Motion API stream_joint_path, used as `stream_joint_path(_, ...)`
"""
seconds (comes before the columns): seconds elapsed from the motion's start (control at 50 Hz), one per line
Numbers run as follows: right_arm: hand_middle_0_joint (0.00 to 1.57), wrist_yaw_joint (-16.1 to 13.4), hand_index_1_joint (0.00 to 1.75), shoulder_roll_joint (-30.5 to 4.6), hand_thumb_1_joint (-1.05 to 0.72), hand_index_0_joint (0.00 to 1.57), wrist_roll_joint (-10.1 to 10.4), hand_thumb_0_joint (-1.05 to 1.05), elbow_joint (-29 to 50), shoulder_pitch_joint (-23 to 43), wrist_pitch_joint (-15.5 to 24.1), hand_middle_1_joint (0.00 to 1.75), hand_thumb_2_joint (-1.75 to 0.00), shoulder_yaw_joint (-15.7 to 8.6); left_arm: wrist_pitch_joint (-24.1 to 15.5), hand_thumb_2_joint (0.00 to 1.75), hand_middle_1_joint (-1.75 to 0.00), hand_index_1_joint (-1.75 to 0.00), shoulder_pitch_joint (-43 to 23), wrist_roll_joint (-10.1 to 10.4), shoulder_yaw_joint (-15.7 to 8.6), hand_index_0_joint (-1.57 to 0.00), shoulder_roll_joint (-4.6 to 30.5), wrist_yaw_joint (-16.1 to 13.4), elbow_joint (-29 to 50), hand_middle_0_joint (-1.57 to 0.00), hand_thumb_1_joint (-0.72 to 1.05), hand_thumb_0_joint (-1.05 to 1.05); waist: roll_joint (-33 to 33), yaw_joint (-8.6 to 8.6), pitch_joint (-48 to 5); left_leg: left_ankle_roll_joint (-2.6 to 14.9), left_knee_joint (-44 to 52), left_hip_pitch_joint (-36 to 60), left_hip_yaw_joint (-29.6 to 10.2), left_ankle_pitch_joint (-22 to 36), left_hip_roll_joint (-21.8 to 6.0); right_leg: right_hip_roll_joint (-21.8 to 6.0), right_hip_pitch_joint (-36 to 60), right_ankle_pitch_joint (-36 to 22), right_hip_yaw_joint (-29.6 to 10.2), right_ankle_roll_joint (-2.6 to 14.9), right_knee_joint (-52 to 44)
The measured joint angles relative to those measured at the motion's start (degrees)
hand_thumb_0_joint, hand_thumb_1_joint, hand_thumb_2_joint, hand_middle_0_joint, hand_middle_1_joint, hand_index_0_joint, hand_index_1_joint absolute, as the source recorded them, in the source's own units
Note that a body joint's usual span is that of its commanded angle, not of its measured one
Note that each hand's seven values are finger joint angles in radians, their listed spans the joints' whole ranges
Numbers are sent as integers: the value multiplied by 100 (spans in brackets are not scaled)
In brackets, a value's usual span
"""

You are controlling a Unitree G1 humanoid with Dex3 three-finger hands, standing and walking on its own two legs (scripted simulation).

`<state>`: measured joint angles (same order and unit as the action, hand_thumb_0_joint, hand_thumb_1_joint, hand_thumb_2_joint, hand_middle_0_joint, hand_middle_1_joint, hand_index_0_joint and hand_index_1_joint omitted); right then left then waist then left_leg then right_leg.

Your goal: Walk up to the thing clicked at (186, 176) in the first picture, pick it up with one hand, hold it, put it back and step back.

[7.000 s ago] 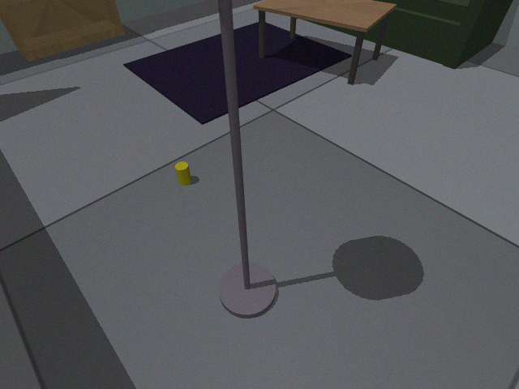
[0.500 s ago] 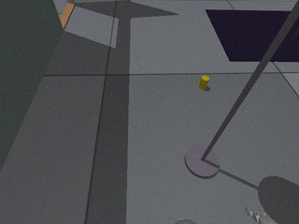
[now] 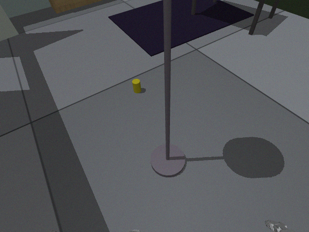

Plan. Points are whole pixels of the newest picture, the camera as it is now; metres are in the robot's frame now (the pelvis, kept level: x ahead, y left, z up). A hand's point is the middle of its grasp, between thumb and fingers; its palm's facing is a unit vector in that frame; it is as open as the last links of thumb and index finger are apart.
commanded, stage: walk up
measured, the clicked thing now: (136, 86) +1.43 +0.19 -0.71
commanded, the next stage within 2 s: none
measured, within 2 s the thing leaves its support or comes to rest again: neither
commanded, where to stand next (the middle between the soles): +0.05 -0.01 m, yaw -67 degrees
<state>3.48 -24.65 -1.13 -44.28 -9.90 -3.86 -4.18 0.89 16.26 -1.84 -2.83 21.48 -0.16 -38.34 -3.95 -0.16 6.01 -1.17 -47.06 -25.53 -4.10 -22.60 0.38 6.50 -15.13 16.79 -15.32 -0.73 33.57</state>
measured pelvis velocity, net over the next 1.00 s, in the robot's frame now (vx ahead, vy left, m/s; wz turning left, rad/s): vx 0.00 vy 0.06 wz -0.83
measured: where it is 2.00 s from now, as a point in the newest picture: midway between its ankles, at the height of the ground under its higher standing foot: outside the picture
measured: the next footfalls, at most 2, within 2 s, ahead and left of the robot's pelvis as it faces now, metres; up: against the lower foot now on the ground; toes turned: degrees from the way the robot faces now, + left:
left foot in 0.06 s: +0.11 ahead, +0.12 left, +0.00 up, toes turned -8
right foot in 0.50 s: -0.02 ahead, -0.09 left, +0.00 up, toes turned -30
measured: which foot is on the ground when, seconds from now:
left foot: up 0.00-0.04, down 0.06-0.52, up 0.54-0.82, down 0.84-1.00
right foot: down 0.00-0.08, up 0.10-0.48, down 0.50-0.86, up 0.88-1.00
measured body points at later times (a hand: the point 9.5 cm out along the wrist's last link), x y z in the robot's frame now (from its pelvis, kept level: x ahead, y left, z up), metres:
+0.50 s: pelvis -0.01 +0.04 -0.01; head +0.04 +0.01 +0.44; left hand +0.24 +0.28 -0.10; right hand -0.07 -0.30 -0.11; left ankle +0.07 +0.13 -0.73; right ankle -0.06 -0.07 -0.73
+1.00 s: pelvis +0.00 +0.06 -0.01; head +0.04 +0.04 +0.44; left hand +0.31 +0.19 -0.12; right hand -0.17 -0.22 -0.10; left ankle +0.11 +0.11 -0.73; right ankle -0.08 -0.04 -0.67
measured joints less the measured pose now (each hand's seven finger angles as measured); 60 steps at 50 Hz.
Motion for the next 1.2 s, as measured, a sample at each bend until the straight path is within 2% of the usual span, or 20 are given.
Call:
stream_joint_path(0.04, 21, -40, 30, 16, -90, 21, -6, 1, 55, 29, 61, 30, -90, -2, 15, 90, -30, -30, -46, 13, -5, -21, 78, -30, 54, -21, 90, 1, 83, -14, 5, 91, 569, 247, -54, 186, 87, 85, -83, 95, -228, -99, 176)
stream_joint_path(0.06, 21, -62, 30, 25, -90, 21, -22, 1, 100, 28, 113, 30, -90, -11, 31, 90, -30, -30, -77, 34, -9, -21, 131, -43, 76, -21, 90, 1, 129, -49, 2, 137, 936, 389, -60, 534, 106, 127, -154, 168, -324, -159, 310)
stream_joint_path(0.08, 21, -93, 30, 71, -90, 21, -47, 1, 136, 43, 161, 30, -90, -28, 50, 90, -30, -30, -157, 62, -30, -21, 200, -60, 65, -21, 90, 1, 247, -78, 48, 172, 994, 413, 45, 832, 135, 117, -254, 236, -378, -134, 532)
stream_joint_path(0.1, 21, -109, 30, 117, -90, 21, -55, 1, 169, 74, 178, 30, -90, -20, 69, 90, -30, -30, -243, 74, -64, -21, 250, -90, 32, -21, 90, 1, 353, -70, 113, 204, 943, 421, 194, 817, 119, 127, -407, 528, -329, -90, 889)
stream_joint_path(0.12, 21, -100, 30, 153, -90, 21, -46, 1, 191, 121, 182, 30, -90, -1, 75, 90, -30, -30, -299, 68, -94, -21, 287, -117, -10, -21, 90, 1, 400, -70, 177, 233, 929, 452, 323, 766, 43, 169, -591, 881, -152, -69, 1347)
stream_joint_path(0.16, 21, -85, 30, 247, -90, 21, -35, 1, 227, 197, 208, 30, -90, 23, 89, 90, -30, -30, -350, 53, -134, -20, 386, -98, -91, -21, 91, 1, 467, -99, 300, 269, 1092, 602, 533, 777, -129, 174, -907, 1111, 330, -40, 2236)
stream_joint_path(0.24, 21, -102, 30, 334, -90, 21, -40, 1, 338, 127, 295, 30, -90, 65, 161, 90, -30, -30, -332, 99, -184, -20, 515, 110, -183, -20, 91, 1, 552, -125, 368, 315, 1571, 855, 909, 964, -343, -151, -1147, 777, 997, -44, 2994)
stream_joint_path(0.32, 21, -113, 30, 252, -90, 21, -54, 1, 479, -66, 358, 30, -90, 77, 244, 90, -30, -30, -225, 90, -125, -20, 478, 279, -187, -20, 91, 1, 515, -109, 362, 345, 1743, 1003, 1328, 982, -491, -555, -970, 686, 1297, -138, 2419)
stream_joint_path(0.38, 21, -98, 30, 128, -90, 21, -55, 1, 560, -203, 372, 30, -90, 58, 251, 90, -30, -30, -197, 79, -46, -20, 409, 319, -202, -20, 91, 1, 421, -130, 374, 339, 1625, 1015, 1622, 878, -632, -755, -810, 687, 1458, -121, 1786)
stream_joint_path(0.5, 21, -65, 30, -66, -90, 21, 63, 1, 627, -454, 242, 30, -90, -13, 111, 90, -30, -30, -121, 102, -46, -20, 353, 293, -227, -20, 91, 1, 208, -236, 198, 195, 670, 637, 1997, 356, -1066, -722, -257, 435, 1746, 148, 531)
stream_joint_path(0.54, 21, -80, 30, -134, -90, 21, 101, 1, 555, -480, 165, 30, -90, -65, 17, 90, -30, -30, -132, 58, -82, -20, 256, 239, -236, -20, 91, 1, -39, -265, 223, 157, 38, 409, 1762, -98, -1266, -496, -227, 347, 1778, 178, 560)
stream_joint_path(0.6, 21, -150, 30, -78, -90, 21, 155, 1, 328, -367, 39, 30, -90, -43, -61, 90, -30, -30, -16, 53, -30, -20, 172, 165, -173, -21, 91, 1, -29, -93, 196, 67, -987, 43, 914, -842, -734, -362, -371, 392, 1418, 251, 769)
stream_joint_path(0.7, 21, -178, 30, 57, -90, 21, 125, 1, 204, -346, 141, 30, -90, 80, -42, 90, -30, -30, 79, 67, 32, -20, 101, 63, -181, -21, 91, 1, 56, -13, 60, 122, -1197, -204, 502, -517, -357, -192, -428, 258, 980, 228, 674)
stream_joint_path(0.8, 21, -224, 30, 111, -90, 21, 53, 1, 133, -383, 255, 30, -90, 114, -67, 90, -30, -30, 47, 50, 40, -21, 114, 18, -133, -21, 90, 1, 213, 9, -17, 258, -308, 59, 402, -425, -137, -76, -592, 331, 651, 147, 912)
stream_joint_path(0.86, 21, -271, 30, 195, -90, 21, -34, 1, 128, -397, 399, 30, -90, 96, 17, 90, -30, -30, -76, 116, 14, -21, 202, -8, -161, -21, 90, 1, 492, -37, 16, 271, 354, 323, 537, 298, 23, -110, -799, 467, 417, 92, 1353)
stream_joint_path(0.92, 21, -240, 30, 227, -90, 21, -47, 1, 117, -386, 473, 30, -90, 123, 79, 90, -30, -30, -216, 114, 23, -20, 214, -64, -338, -21, 91, 1, 532, -79, 82, 234, 346, 405, 730, 251, -157, 23, -1171, 1044, 571, 115, 2401)
stream_joint_path(0.98, 21, -253, 30, 271, -90, 21, -39, 1, 105, -420, 526, 30, -90, 140, 54, 90, -30, -30, -250, 141, -27, -20, 303, 28, -472, -21, 91, 1, 570, -140, 126, 214, 662, 604, 879, 380, -343, -100, -1376, 931, 868, 128, 3034)
stream_joint_path(1.1, 21, -183, 30, 19, -90, 21, -127, 1, 186, -636, 530, 30, -90, 107, -10, 90, -30, -30, -178, 150, -98, -20, 326, 195, -642, -21, 91, 1, 403, -236, 105, 165, 879, 740, 1140, 445, -664, -562, -954, 951, 1274, 76, 1781)
stream_joint_path(1.16, 21, -169, 30, -133, -90, 21, -93, 1, 204, -722, 411, 30, -90, 63, -129, 90, -30, -30, -124, 127, -100, -20, 330, 158, -712, -21, 91, 1, 236, -255, 57, 71, 453, 580, 1181, 209, -887, -548, -415, 420, 1492, 145, 629)
stream_joint_path(1.2, 21, -206, 30, -190, -90, 21, -44, 1, 127, -679, 297, 30, -90, 16, -214, 90, -30, -30, -136, 74, -124, -20, 276, 85, -753, -21, 91, 1, 39, -258, 124, 123, -131, 365, 940, -128, -997, -371, -406, 189, 1551, 148, 681)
